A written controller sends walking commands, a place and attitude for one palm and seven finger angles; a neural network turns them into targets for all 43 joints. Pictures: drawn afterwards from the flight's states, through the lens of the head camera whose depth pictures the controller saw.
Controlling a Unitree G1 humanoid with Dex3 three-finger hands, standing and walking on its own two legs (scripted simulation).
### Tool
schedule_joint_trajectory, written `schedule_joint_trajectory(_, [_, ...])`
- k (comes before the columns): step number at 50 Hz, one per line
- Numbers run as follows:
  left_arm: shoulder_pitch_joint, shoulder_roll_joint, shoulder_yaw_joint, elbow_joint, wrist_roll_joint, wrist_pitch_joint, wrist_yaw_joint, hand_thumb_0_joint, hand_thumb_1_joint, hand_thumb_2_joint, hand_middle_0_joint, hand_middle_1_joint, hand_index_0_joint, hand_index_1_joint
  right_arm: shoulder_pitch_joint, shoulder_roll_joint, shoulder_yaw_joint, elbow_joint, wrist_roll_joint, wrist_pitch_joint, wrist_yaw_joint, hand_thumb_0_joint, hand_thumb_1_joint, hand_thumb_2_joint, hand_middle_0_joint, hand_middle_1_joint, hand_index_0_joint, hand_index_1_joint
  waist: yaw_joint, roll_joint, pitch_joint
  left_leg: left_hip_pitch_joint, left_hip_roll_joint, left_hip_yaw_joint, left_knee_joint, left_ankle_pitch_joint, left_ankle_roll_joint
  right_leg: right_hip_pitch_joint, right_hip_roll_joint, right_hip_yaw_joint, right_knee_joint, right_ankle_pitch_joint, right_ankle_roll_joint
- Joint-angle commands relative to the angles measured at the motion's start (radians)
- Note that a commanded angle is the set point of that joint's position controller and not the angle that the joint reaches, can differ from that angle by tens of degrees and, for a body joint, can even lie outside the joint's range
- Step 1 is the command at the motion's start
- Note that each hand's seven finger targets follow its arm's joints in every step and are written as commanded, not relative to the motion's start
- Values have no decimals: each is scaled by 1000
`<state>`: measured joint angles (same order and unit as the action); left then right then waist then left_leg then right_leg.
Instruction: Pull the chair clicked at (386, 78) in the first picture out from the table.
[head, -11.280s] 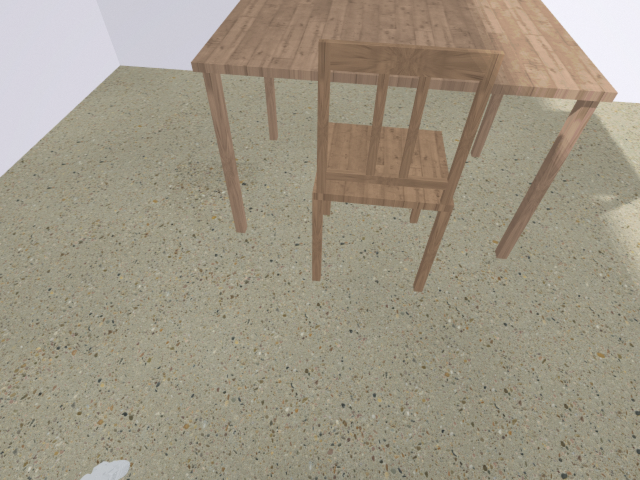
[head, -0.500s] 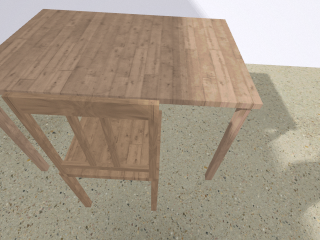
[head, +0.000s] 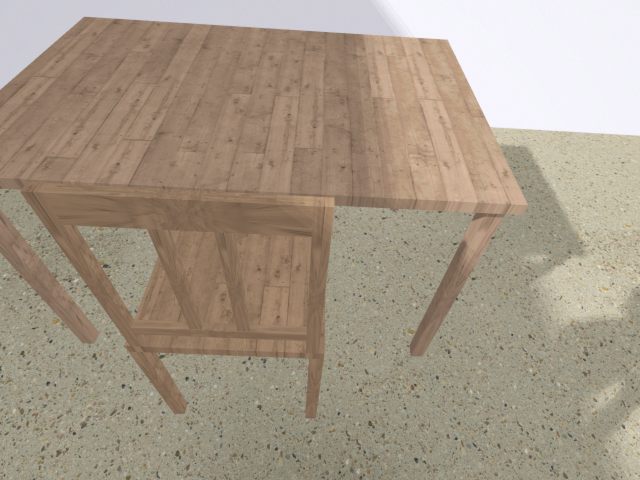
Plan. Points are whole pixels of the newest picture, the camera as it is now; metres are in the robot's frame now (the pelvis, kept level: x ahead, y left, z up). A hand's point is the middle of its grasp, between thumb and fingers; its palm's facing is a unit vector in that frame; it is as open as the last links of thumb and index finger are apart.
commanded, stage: come to a stop and stand still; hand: left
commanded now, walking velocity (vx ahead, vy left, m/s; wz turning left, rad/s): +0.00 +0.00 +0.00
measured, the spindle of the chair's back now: (180, 283) +0.43 +0.26 -0.09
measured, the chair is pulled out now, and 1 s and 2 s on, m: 0.00 0.00 0.00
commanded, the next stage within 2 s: look again from close up in 0.18 s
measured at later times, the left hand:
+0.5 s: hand out of the picture -0.01 +0.19 -0.18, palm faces +0.02 -0.98 -0.20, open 7.4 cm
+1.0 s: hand out of the picture +0.02 +0.20 -0.19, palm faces +0.01 -0.98 -0.18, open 7.3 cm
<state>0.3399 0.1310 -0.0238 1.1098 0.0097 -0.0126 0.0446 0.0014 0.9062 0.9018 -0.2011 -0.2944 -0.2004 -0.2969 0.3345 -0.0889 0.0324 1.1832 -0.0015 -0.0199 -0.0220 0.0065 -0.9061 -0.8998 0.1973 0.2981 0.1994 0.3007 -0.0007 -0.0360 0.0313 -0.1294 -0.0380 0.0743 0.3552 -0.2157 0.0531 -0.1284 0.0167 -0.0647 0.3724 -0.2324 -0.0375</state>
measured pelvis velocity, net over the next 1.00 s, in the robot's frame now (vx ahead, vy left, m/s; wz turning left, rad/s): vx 0.02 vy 0.03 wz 0.00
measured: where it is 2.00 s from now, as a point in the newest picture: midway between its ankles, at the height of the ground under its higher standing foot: outside the picture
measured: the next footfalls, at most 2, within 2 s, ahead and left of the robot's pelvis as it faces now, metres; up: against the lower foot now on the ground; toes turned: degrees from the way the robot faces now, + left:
none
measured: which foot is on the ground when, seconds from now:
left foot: down 0.00-1.00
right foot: down 0.00-1.00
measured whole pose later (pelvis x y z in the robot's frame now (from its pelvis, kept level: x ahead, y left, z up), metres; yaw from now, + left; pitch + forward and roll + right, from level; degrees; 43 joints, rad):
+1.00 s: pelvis +0.02 +0.03 -0.01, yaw +0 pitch -1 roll +0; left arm 0.28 0.16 -0.02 1.06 0.01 0.00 0.05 0.00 0.91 0.90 -0.20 -0.29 -0.20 -0.30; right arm 0.26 -0.16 0.02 1.11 -0.01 -0.03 -0.03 0.01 -0.91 -0.90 0.20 0.30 0.20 0.30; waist 0.00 -0.02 0.04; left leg -0.14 -0.08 0.09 0.44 -0.29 0.10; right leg -0.14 -0.03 -0.05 0.47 -0.31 0.01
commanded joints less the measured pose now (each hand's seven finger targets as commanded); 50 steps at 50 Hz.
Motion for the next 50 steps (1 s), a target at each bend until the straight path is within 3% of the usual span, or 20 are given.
schedule_joint_trajectory(1, [96,75,17,-18,-2,-14,3,0,900,900,-200,-300,-200,-300,68,-99,-21,-25,3,-16,-14,0,-900,-900,200,300,200,300,11,42,67,-40,143,-151,-86,81,-9,-62,-116,117,-73,62,-6])
schedule_joint_trajectory(13, [123,55,15,-4,0,-18,8,0,900,900,-200,-300,-200,-300,71,-93,-22,-24,4,-25,-19,0,-900,-900,200,300,200,300,6,36,52,-3,146,-148,-64,176,-2,-72,-122,118,-58,119,0])
schedule_joint_trajectory(14, [106,92,7,16,22,-43,35,0,900,900,-200,-300,-200,-300,-24,-156,-18,-110,2,-28,-5,0,-900,-900,200,300,200,300,17,117,123,-138,155,-115,117,299,-34,-114,-157,115,-21,278,8])
schedule_joint_trajectory(15, [94,115,18,-27,5,-39,27,0,900,900,-200,-300,-200,-300,17,-112,-20,-135,-9,-14,-4,0,-900,-900,200,300,200,300,-13,127,61,-118,114,-136,77,31,-36,-105,-166,145,-10,78,-24])
schedule_joint_trajectory(16, [66,134,24,-46,4,-34,14,0,900,900,-200,-300,-200,-300,-7,-120,-29,-132,-18,-9,0,0,-900,-900,200,300,200,300,0,182,59,-116,100,-133,53,-17,-24,-115,-149,143,-2,2,-39])
schedule_joint_trajectory(17, [64,115,21,-42,3,-35,9,0,900,900,-200,-300,-200,-300,28,-129,-29,-137,-19,-12,-3,0,-900,-900,200,300,200,300,-14,147,8,-129,114,-154,58,-32,-14,-103,-138,130,22,-48,-40])
schedule_joint_trajectory(20, [54,78,15,-50,2,-33,7,0,900,900,-200,-300,-200,-300,34,-140,-31,-152,-11,-19,-6,0,-900,-900,200,300,200,300,-12,50,-14,-123,134,-182,50,77,4,-78,-118,109,62,28,-29])
schedule_joint_trajectory(25, [46,81,15,-58,0,-26,9,0,900,900,-200,-300,-200,-300,31,-161,-31,-149,-9,-27,-9,0,-900,-900,200,300,200,300,-6,0,-6,-81,135,-178,55,226,8,-67,-117,105,84,109,-20])
schedule_joint_trajectory(26, [36,83,16,-61,-1,-21,8,0,900,900,-200,-300,-200,-300,26,-162,-31,-146,-11,-26,-9,0,-900,-900,200,300,200,300,-3,21,16,-83,137,-179,45,238,10,-79,-111,104,88,103,-20])
schedule_joint_trajectory(29, [33,93,19,-70,0,-13,10,0,900,900,-200,-300,-200,-300,14,-169,-30,-145,-10,-24,-10,0,-900,-900,200,300,200,300,1,9,53,-93,136,-178,29,223,8,-83,-111,102,79,76,-13])
schedule_joint_trajectory(35, [21,113,26,-85,0,-6,10,0,900,900,-200,-300,-200,-300,1,-180,-31,-135,-11,-27,-11,0,-900,-900,200,300,200,300,5,32,12,-40,135,-173,25,302,5,-53,-117,101,80,120,-8])
schedule_joint_trajectory(42, [14,124,27,-87,0,-1,9,0,900,900,-200,-300,-200,-300,-14,-184,-31,-122,-9,-26,-12,0,-900,-900,200,300,200,300,10,55,14,-16,140,-168,14,324,4,-47,-119,96,60,121,0])
schedule_joint_trajectory(50, [19,119,25,-70,2,1,9,0,900,900,-200,-300,-200,-300,-9,-179,-31,-99,-6,-26,-14,0,-900,-900,200,300,200,300,8,36,22,4,144,-167,-9,322,-2,-43,-122,93,39,111,7])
